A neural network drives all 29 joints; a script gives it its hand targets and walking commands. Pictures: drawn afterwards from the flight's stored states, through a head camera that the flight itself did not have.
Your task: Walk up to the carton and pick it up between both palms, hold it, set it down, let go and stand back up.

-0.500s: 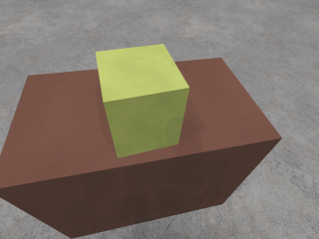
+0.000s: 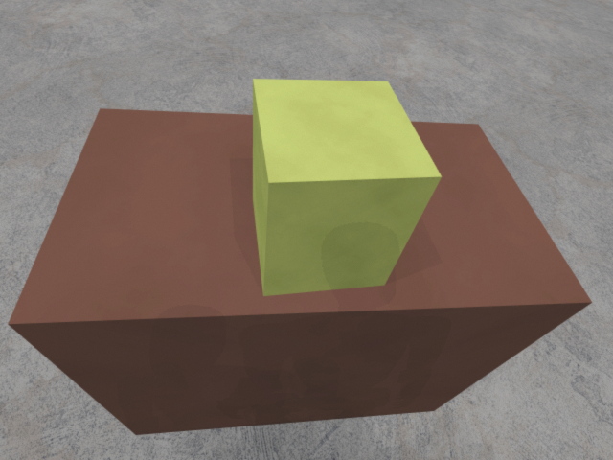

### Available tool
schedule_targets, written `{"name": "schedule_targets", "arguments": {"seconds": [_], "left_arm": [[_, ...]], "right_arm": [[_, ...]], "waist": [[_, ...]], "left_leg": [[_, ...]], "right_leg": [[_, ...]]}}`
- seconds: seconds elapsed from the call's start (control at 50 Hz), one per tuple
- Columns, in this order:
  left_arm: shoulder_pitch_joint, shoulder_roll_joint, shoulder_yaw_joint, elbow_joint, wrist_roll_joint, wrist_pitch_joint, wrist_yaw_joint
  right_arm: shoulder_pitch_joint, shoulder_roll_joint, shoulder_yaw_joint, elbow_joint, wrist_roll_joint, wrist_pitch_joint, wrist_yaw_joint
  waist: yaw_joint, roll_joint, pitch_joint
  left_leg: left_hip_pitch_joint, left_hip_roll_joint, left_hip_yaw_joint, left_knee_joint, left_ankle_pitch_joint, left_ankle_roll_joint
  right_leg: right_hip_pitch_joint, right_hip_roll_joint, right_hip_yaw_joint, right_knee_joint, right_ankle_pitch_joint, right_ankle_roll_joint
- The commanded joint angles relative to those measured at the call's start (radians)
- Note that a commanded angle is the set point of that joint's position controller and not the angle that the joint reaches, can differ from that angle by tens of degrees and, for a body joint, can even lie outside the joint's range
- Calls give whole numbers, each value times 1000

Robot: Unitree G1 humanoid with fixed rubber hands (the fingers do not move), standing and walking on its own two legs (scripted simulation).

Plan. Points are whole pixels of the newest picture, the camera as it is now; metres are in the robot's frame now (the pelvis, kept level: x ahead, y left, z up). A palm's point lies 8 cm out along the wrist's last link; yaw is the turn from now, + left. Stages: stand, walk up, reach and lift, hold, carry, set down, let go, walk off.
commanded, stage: walk up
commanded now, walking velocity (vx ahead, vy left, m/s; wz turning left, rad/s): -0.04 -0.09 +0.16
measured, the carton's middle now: (324, 190) +0.48 -0.03 +0.08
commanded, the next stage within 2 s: stand in 1.04 s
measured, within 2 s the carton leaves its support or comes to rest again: neither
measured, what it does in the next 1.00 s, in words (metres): steps on the spot: right foot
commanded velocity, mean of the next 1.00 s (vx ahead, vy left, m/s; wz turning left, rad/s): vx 0.00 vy -0.01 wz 0.02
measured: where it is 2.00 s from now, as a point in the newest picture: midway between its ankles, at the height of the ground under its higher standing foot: outside the picture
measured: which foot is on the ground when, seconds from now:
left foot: down 0.00-1.00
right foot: up 0.00-0.32, down 0.34-1.00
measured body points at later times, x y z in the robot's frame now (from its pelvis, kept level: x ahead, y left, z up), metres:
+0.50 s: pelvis +0.05 +0.00 +0.02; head +0.06 -0.02 +0.47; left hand +0.08 +0.22 -0.13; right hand +0.06 -0.22 -0.15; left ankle -0.03 +0.08 -0.72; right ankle +0.02 -0.12 -0.72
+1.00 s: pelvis +0.06 -0.01 +0.02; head +0.08 -0.01 +0.47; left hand +0.06 +0.21 -0.14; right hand +0.05 -0.22 -0.14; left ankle -0.02 +0.08 -0.72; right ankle +0.02 -0.12 -0.72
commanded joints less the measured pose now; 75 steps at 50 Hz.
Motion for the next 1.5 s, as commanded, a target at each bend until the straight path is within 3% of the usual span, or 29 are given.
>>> {"name": "schedule_targets", "arguments": {"seconds": [0.0,0.02,0.04,0.1,0.16,0.24,0.28,0.3,0.32,0.36,0.4,0.46,0.54,0.66,0.74,0.82,0.86,0.92,0.98,1.0,1.08,1.16,1.26,1.32,1.34,1.38,1.4,1.44,1.48], "left_arm": [[20,96,20,-54,-4,22,12],[8,83,23,-50,2,26,4],[5,55,21,-47,-3,30,-5],[-24,6,7,-52,-16,28,-21],[-3,-22,2,-6,-6,41,-12],[-12,-5,3,7,-19,38,-6],[7,-6,-1,20,-16,19,-4],[52,41,11,31,-14,4,-1],[68,73,14,48,-6,-9,-1],[21,50,1,62,-16,-9,-10],[-5,9,-8,60,-8,-22,-6],[20,12,-4,76,-15,-28,5],[23,-2,-2,77,-11,-21,8],[59,-8,-5,108,-10,-23,6],[47,18,-3,113,-18,-28,7],[52,6,-7,121,-12,-23,10],[56,2,-11,127,-15,-20,11],[84,-13,-13,144,-12,-18,12],[66,-9,-11,144,-12,-12,13],[85,-17,-12,147,-17,-12,12],[70,-14,-14,158,-18,-11,13],[81,-19,-16,150,-14,-11,12],[71,-25,-17,164,-13,-8,14],[99,-18,-16,176,-20,-11,13],[-820,177,31,-246,-73,175,-60],[-612,118,22,-265,-92,416,-52],[-565,91,17,-326,-109,502,-58],[-522,40,47,-479,-78,636,-51],[-395,-8,82,-548,-7,748,-74]], "right_arm": [[195,-194,-46,-23,-2,-42,-20],[178,-195,-43,-28,-9,-42,-30],[163,-187,-34,-24,-1,-42,-39],[46,-162,-29,-27,14,-33,-31],[89,-111,-13,-11,1,-45,-30],[63,-151,-25,-10,-8,-39,-28],[61,-154,-23,-8,9,-29,-27],[52,-149,-19,-8,15,-28,-25],[91,-111,-9,-12,21,-29,-21],[104,-88,-2,13,17,-16,-30],[78,-145,-16,27,9,-14,-27],[89,-123,-14,58,16,-14,-22],[80,-135,-10,67,9,-14,-26],[76,-112,1,82,14,-15,-29],[100,-120,-2,92,13,-16,-31],[121,-105,2,98,11,-14,-33],[127,-117,-3,101,15,-14,-34],[105,-110,0,99,12,-18,-32],[134,-104,7,111,16,-19,-33],[123,-117,-1,99,13,-18,-35],[135,-99,8,105,17,-17,-37],[137,-98,9,114,13,-25,-39],[171,-95,8,119,22,-26,-38],[166,-115,5,115,11,-28,-39],[-866,-212,-121,-217,-58,-9,12],[-650,-230,-129,-248,-59,148,77],[-581,-225,-87,-308,-5,218,90],[-470,-178,-10,-311,116,311,98],[-386,-162,85,-275,218,350,86]], "waist": [[-70,267,-78],[-55,186,-102],[-45,158,-112],[-2,308,-73],[-3,195,-28],[-3,261,-58],[12,211,-53],[24,188,-56],[-1,89,-92],[-14,-91,-57],[-18,-42,-26],[-23,-56,-24],[-9,57,12],[6,120,25],[-2,67,-37],[-9,121,-6],[-10,54,-16],[2,103,-3],[-8,62,21],[1,113,38],[-8,61,32],[4,139,9],[-12,75,58],[3,136,-6],[-61,66,-172],[-44,22,-195],[-29,57,-330],[-12,196,-541],[-1,285,-610]], "left_leg": [[337,432,-523,-275,1349,179],[401,404,-442,-245,1436,158],[386,368,-366,-258,1346,129],[183,196,-187,-319,984,95],[212,219,-168,-331,1115,119],[183,202,-161,-331,905,128],[120,171,-157,-301,796,94],[78,144,-148,-274,672,58],[22,112,-121,-274,519,27],[152,68,-84,-336,234,6],[164,86,-106,-332,413,4],[173,101,-103,-341,470,14],[153,98,-97,-379,490,6],[204,113,-98,-383,586,4],[232,116,-94,-366,580,7],[236,116,-89,-372,631,6],[235,122,-97,-365,638,6],[230,123,-95,-364,609,6],[200,128,-94,-369,627,2],[217,124,-84,-364,654,-3],[226,129,-97,-369,620,4],[243,131,-101,-369,690,6],[211,144,-104,-373,708,6],[243,130,-97,-370,704,12],[-155,113,-147,-96,874,-77],[-193,68,-82,-6,655,-100],[-119,57,-89,31,716,-113],[45,75,-118,124,1053,-141],[258,117,-149,179,1440,-166]], "right_leg": [[-283,5,123,256,-134,45],[-319,-6,140,283,-96,55],[-297,-15,151,270,-57,56],[-115,-1,128,142,24,50],[-131,19,110,71,55,48],[-14,18,99,-115,71,34],[111,-2,105,-332,281,21],[194,-62,159,-365,479,21],[292,-130,229,-300,743,0],[118,-154,272,-292,705,-52],[138,-108,229,-302,724,-29],[143,-94,216,-310,672,-23],[168,-92,222,-320,658,-32],[144,-76,202,-319,616,-25],[177,-83,204,-328,644,-30],[155,-77,200,-324,631,-25],[169,-67,187,-326,631,-16],[173,-75,193,-328,642,-24],[177,-67,174,-328,631,-14],[154,-73,180,-322,642,-20],[138,-69,188,-345,604,-11],[152,-63,188,-338,582,-14],[138,-64,175,-331,566,-11],[155,-72,181,-326,579,-15],[-161,18,154,-122,402,-24],[-66,19,138,-45,365,-29],[-54,15,160,-12,503,-27],[-143,45,127,96,677,-11],[-351,78,85,118,688,-22]]}}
